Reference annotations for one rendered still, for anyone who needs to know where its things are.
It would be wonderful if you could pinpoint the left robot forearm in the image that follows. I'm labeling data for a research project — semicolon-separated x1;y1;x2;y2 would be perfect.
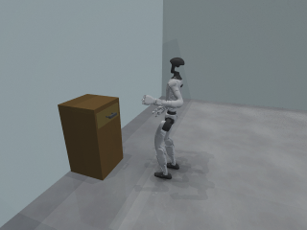
153;99;182;108

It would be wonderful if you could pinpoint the drawer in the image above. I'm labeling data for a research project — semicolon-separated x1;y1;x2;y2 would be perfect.
96;103;119;129

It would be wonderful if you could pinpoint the left robot upper arm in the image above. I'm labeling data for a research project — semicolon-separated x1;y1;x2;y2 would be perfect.
168;79;184;108

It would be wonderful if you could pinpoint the robot left hand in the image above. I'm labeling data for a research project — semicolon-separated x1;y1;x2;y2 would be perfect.
142;95;154;105

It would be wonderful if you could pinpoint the left robot thigh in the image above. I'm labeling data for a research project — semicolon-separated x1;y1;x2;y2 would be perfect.
154;119;172;153

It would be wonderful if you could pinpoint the humanoid robot head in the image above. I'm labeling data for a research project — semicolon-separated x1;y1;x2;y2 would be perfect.
170;57;185;81

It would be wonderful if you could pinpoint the robot right hand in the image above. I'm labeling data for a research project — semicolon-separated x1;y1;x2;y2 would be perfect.
152;106;165;117

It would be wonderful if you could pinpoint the cabinet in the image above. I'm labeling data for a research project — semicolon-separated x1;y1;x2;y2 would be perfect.
58;94;124;180

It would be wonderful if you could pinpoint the handle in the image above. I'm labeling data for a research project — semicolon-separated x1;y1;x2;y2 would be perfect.
106;112;117;119

